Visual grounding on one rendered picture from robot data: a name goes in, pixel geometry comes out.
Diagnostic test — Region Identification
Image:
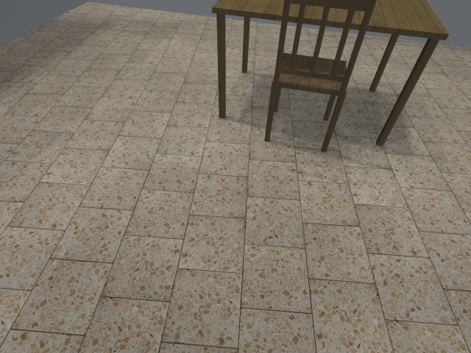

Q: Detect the chair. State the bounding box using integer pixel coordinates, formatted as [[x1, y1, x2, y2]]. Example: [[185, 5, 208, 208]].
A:
[[264, 0, 377, 152]]

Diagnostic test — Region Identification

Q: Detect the table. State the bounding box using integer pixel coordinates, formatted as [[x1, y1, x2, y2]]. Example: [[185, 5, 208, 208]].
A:
[[212, 0, 449, 146]]

